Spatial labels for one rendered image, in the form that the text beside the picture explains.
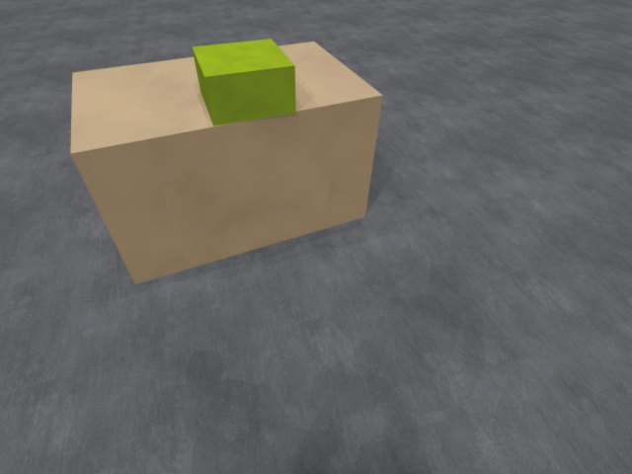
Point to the carton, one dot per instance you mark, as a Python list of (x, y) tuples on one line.
[(245, 80)]

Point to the pedestal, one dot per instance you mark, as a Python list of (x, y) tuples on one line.
[(177, 192)]

